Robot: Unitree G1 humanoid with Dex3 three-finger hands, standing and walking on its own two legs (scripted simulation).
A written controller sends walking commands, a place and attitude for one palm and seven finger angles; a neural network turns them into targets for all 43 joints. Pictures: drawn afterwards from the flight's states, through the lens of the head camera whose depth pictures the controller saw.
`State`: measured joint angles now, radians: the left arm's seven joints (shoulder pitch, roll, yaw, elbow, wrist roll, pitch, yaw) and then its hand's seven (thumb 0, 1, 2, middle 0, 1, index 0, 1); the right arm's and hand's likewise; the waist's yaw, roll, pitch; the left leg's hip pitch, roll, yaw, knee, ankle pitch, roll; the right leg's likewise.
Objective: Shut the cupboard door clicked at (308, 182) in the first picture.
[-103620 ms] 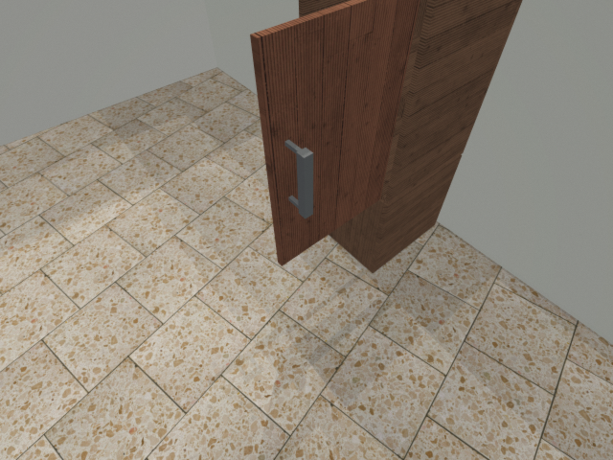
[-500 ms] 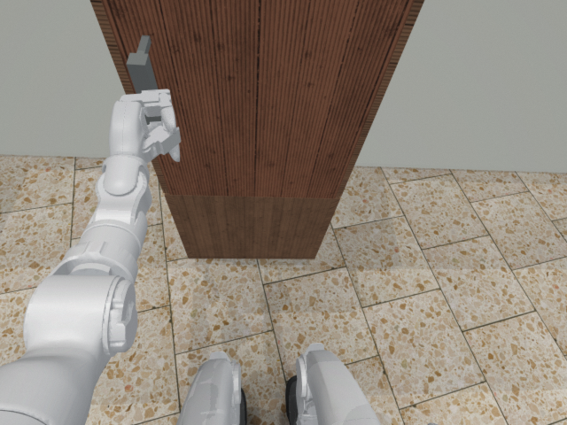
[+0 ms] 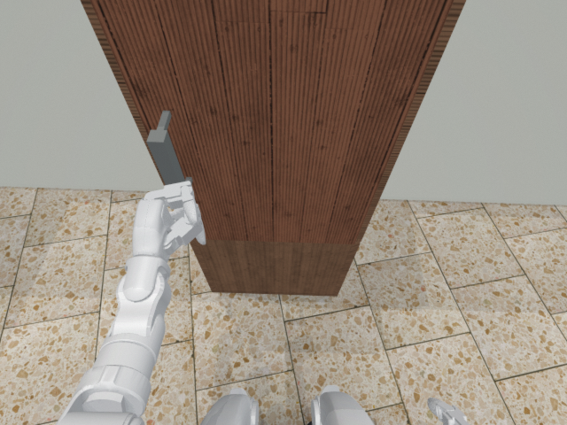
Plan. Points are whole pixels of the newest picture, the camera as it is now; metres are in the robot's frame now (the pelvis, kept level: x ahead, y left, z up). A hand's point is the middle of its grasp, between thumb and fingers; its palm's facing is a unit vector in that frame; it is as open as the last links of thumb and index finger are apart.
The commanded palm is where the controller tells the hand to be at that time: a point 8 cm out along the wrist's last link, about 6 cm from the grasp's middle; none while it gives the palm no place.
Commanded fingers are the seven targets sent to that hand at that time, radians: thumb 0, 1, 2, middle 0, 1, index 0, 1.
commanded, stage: draw the hand back to the body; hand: left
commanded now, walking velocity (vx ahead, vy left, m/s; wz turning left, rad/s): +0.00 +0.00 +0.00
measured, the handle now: (175, 164) +0.50 +0.18 +0.04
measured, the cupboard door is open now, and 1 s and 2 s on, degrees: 0 0 0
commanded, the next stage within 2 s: step back with the hand held close in 1.70 s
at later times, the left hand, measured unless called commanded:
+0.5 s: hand (138, 249) +0.31 +0.17 +0.11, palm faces +0.04 -1.00 -0.03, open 3.1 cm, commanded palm +0.28 +0.23 +0.12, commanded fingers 0.00 0.90 0.90 -1.30 -1.50 -1.30 -1.50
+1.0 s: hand (4, 277) +0.25 +0.25 +0.18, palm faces +0.31 -0.90 -0.30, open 3.8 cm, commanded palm +0.20 +0.29 +0.21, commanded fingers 0.00 0.90 0.90 -0.61 -0.75 -0.61 -0.75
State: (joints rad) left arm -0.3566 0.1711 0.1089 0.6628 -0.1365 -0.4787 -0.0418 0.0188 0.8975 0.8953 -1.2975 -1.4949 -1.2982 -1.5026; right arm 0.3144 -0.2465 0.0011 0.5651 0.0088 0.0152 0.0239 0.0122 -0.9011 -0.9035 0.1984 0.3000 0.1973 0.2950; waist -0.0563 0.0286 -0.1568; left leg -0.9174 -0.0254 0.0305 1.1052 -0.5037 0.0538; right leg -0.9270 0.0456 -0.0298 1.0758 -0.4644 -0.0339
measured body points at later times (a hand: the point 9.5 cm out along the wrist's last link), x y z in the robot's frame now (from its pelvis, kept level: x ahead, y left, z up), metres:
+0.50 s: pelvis +0.02 -0.01 +0.03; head +0.06 -0.02 +0.48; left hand +0.30 +0.23 +0.11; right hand +0.20 -0.24 -0.06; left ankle +0.01 +0.09 -0.66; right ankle +0.03 -0.10 -0.66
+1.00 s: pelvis +0.02 +0.02 +0.07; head +0.00 +0.00 +0.52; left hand +0.22 +0.29 +0.20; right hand +0.21 -0.19 -0.01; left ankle +0.01 +0.09 -0.66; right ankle +0.03 -0.10 -0.66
